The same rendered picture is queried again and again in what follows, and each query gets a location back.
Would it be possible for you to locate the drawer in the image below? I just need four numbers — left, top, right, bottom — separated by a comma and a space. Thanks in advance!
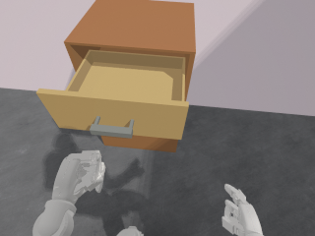
36, 49, 189, 140

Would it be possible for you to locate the cabinet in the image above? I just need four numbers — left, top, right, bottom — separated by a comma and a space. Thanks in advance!
64, 0, 196, 152

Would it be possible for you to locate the robot left hand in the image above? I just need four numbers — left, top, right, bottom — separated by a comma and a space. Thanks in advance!
51, 150, 106, 205

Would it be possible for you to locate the left robot forearm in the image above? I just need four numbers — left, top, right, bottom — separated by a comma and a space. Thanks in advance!
32, 199, 77, 236

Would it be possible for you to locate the handle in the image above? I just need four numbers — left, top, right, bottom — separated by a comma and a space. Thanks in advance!
90, 116, 135, 139

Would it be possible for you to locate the robot right hand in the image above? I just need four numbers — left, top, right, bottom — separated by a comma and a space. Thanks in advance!
221, 184, 263, 236

